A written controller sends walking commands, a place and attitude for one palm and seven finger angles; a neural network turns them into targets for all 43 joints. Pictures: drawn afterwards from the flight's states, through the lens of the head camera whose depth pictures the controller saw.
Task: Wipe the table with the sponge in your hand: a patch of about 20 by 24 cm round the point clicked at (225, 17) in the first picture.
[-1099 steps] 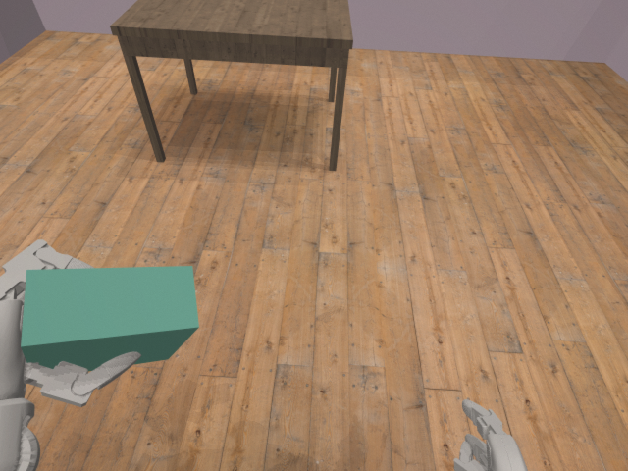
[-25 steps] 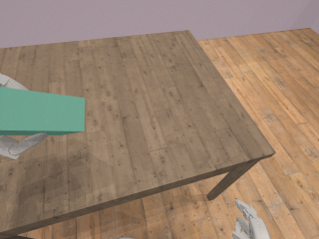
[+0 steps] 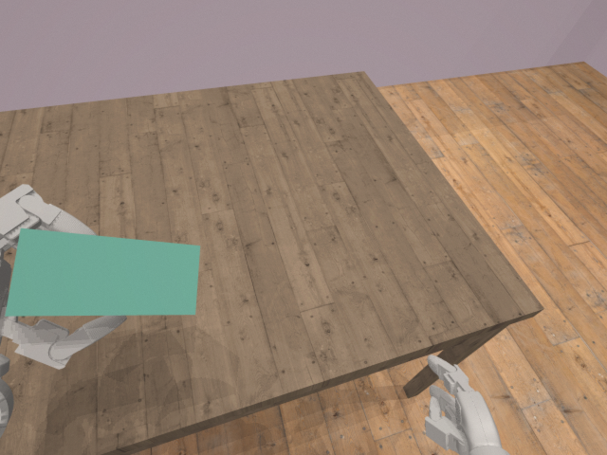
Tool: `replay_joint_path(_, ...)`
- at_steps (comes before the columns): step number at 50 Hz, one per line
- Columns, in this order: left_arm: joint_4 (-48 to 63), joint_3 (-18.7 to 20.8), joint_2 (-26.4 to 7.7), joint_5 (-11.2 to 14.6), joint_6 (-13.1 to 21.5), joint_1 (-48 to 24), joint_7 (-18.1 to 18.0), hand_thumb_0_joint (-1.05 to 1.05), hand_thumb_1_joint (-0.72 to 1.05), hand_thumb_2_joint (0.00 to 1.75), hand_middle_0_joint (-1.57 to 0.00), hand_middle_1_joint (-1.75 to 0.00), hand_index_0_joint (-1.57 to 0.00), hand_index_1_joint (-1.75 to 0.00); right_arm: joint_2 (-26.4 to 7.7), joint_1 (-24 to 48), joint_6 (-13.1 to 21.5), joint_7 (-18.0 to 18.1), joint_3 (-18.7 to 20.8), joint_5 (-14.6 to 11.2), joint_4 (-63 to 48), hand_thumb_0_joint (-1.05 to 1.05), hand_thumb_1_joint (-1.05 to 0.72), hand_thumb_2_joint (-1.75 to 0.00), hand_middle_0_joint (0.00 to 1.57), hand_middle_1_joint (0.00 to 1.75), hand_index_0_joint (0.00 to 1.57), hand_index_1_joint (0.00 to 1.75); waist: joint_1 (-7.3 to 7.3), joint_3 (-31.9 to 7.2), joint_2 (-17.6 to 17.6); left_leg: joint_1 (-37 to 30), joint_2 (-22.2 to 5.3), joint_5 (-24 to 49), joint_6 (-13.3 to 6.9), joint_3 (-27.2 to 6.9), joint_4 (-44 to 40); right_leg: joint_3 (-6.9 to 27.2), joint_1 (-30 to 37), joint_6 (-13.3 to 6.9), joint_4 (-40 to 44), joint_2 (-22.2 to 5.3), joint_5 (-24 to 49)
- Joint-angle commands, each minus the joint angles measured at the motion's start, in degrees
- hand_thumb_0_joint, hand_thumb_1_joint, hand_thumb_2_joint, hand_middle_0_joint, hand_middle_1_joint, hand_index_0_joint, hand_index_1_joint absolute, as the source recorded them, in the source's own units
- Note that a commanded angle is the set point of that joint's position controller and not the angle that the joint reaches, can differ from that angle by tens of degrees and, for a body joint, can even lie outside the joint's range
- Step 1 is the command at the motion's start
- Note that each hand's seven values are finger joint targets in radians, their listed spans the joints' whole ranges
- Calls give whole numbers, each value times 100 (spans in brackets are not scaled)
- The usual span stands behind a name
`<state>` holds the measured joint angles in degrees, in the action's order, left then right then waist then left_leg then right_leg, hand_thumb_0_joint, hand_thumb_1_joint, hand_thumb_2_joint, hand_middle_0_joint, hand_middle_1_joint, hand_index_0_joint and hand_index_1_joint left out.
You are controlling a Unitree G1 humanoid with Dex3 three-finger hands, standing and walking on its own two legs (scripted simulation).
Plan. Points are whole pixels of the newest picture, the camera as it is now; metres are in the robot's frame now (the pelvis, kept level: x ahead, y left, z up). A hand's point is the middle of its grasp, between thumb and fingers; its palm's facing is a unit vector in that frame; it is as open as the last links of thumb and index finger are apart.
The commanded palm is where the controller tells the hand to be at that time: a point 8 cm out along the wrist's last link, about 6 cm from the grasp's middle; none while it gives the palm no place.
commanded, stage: come to a stop and stand still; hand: left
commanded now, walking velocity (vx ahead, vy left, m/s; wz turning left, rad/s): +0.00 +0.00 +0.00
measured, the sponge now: (131, 281) +0.24 +0.21 +0.15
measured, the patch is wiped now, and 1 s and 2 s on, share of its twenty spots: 0.00 0.00 0.00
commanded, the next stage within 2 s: look again from close up in 0.02 s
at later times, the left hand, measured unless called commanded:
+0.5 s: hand (99, 302) +0.21 +0.22 +0.17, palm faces +0.35 -0.85 -0.39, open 10.1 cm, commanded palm +0.15 +0.25 +0.18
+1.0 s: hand (77, 244) +0.24 +0.24 +0.21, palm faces +0.42 -0.79 -0.44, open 10.1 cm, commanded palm +0.15 +0.25 +0.18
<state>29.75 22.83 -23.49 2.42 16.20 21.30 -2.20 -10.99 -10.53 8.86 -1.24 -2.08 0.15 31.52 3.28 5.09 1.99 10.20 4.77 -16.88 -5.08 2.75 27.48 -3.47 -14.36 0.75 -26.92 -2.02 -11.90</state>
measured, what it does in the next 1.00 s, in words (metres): stands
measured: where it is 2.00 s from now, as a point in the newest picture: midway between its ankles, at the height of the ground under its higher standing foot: outside the picture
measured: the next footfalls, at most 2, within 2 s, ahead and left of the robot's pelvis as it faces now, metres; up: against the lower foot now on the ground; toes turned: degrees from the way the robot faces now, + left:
none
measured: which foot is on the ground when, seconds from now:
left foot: down 0.00-1.00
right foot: down 0.00-1.00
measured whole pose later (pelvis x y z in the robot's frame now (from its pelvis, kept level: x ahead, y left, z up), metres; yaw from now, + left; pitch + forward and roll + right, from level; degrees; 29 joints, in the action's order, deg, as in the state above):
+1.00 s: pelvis -0.02 -0.03 +0.00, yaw -1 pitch +1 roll -1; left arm 19.9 27.8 -25.4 4.3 15.9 14.2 -3.5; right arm -13.2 -13.4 9.2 -1.4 -0.4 -1.2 33.6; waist 1.4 3.9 -1.7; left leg 13.1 1.9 -15.0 -3.5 3.2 26.7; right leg -3.5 -16.4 -1.2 -23.4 0.8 -8.2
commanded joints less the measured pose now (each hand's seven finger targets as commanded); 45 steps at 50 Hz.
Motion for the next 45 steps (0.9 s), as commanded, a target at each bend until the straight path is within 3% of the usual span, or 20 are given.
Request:
replay_joint_path(1,311,614,-745,93,103,-316,-143,0,10,130,-120,-160,-120,-160,-835,273,107,148,348,-148,-747,0,-90,-90,20,30,20,30,-173,-930,-297,62,-1089,3006,1129,-765,-604,265,614,-300,94,-81,1366)
replay_joint_path(2,246,352,-518,127,127,-411,-98,0,10,130,-120,-160,-120,-160,-842,208,32,176,324,-101,-776,0,-90,-90,20,30,20,30,-171,-909,-321,170,-1086,2670,1086,-792,-661,185,617,-276,170,-108,1227)
replay_joint_path(5,552,420,-692,103,107,-495,-138,0,10,130,-120,-160,-120,-160,-791,246,10,241,347,-99,-844,0,-90,-90,20,30,20,30,-161,-1188,-408,200,-1004,2377,922,-752,-592,389,962,-309,201,-206,1694)
replay_joint_path(6,862,452,-753,75,102,-593,-176,0,10,130,-120,-160,-120,-160,-765,453,35,238,290,-132,-882,0,-90,-90,20,30,20,30,-177,-1249,-689,39,-961,2360,937,-709,-665,458,855,-298,142,-164,1614)
replay_joint_path(7,820,225,-539,99,136,-520,-157,0,10,130,-120,-160,-120,-160,-753,387,4,249,256,-74,-893,0,-90,-90,20,30,20,30,-145,-1270,-673,99,-984,2206,870,-713,-677,342,870,-273,217,-185,1481)
replay_joint_path(11,1477,523,-947,54,105,-449,-292,0,10,130,-120,-160,-120,-160,-747,532,90,269,257,-98,-972,0,-90,-90,20,30,20,30,-140,-1487,-769,93,-944,1950,812,-766,-662,522,1096,-292,173,-169,1545)
replay_joint_path(12,1359,341,-711,94,129,-343,-276,0,10,130,-120,-160,-120,-160,-731,454,64,279,232,-49,-960,0,-90,-90,20,30,20,30,-123,-1475,-665,179,-961,1813,745,-761,-650,453,1123,-290,263,-212,1507)
replay_joint_path(16,1240,661,-943,99,81,-95,-354,0,10,130,-120,-160,-120,-160,-760,410,110,313,291,-103,-909,0,-90,-90,20,30,20,30,-172,-1429,-803,171,-912,1669,750,-768,-639,639,1053,-336,295,-241,1493)
replay_joint_path(19,910,524,-787,156,79,-54,-311,0,10,130,-120,-160,-120,-160,-783,254,90,343,321,-78,-867,0,-90,-90,20,30,20,30,-179,-1220,-703,322,-952,1390,661,-791,-681,626,967,-325,441,-282,1360)
replay_joint_path(25,512,276,-629,141,28,-93,-276,0,10,130,-120,-160,-120,-160,-802,227,117,381,311,-109,-829,0,-90,-90,20,30,20,30,-183,-990,-222,415,-969,615,461,-789,-819,706,707,-252,760,-301,616)
replay_joint_path(27,458,137,-512,109,20,-149,-289,0,10,130,-120,-160,-120,-160,-812,306,111,390,262,-88,-808,0,-90,-90,20,30,20,30,-185,-957,-226,436,-943,415,419,-787,-866,706,591,-240,871,-289,233)
replay_joint_path(31,842,343,-846,37,-2,-376,-354,0,10,130,-120,-160,-120,-160,-836,380,179,389,300,-125,-785,0,-90,-90,20,30,20,30,-212,-960,-326,334,-843,236,368,-753,-728,982,415,-283,1117,-379,-208)
replay_joint_path(32,755,172,-658,60,29,-362,-335,0,10,130,-120,-160,-120,-160,-814,326,169,393,260,-74,-776,0,-90,-90,20,30,20,30,-204,-955,-293,412,-855,134,331,-776,-736,913,432,-280,1152,-395,-379)
replay_joint_path(36,1031,448,-968,19,31,-393,-399,0,10,130,-120,-160,-120,-160,-832,355,245,392,297,-116,-753,0,-90,-90,20,30,20,30,-215,-991,-685,324,-854,189,346,-780,-735,952,405,-307,1115,-366,-280)
replay_joint_path(39,910,402,-843,66,47,-205,-382,0,10,130,-120,-160,-120,-160,-812,205,264,392,313,-86,-740,0,-90,-90,20,30,20,30,-192,-1151,-597,426,-885,560,344,-802,-763,823,788,-297,911,-314,359)
replay_joint_path(40,2447,3493,-5401,-879,593,-6156,-414,0,10,130,-120,-160,-120,-160,-917,-754,481,348,284,210,-403,0,-90,-90,20,30,20,30,-322,-189,23,1059,-862,533,342,-259,-241,684,-26,472,1126,-109,143)
replay_joint_path(41,214,2229,-3111,-325,418,-4576,-355,0,10,130,-120,-160,-120,-160,-650,169,388,351,293,-25,-210,0,-90,-90,20,30,20,30,-236,-774,-1892,719,-1290,104,314,-777,-175,620,-384,-498,423,-861,-351)
replay_joint_path(42,47,1506,-2023,-147,365,-3012,-273,0,10,130,-120,-160,-120,-160,-569,-34,313,262,258,61,-335,0,-90,-90,20,30,20,30,-230,-735,-1422,817,-1069,188,423,-880,-697,538,245,-478,337,-376,-98)
replay_joint_path(43,-735,1001,-1364,-35,286,-2072,-158,0,10,130,-120,-160,-120,-160,-852,52,354,243,395,11,-525,0,-90,-90,20,30,20,30,-108,-905,-1430,768,-892,-14,462,-602,-756,654,584,-428,474,-253,47)
replay_joint_path(45,-560,515,-837,151,311,-591,-47,0,10,130,-120,-160,-120,-160,-848,-187,342,118,433,-122,-554,0,-90,-90,20,30,20,30,-33,-1221,-1013,648,-713,-104,349,-474,-513,878,773,-166,660,-408,39)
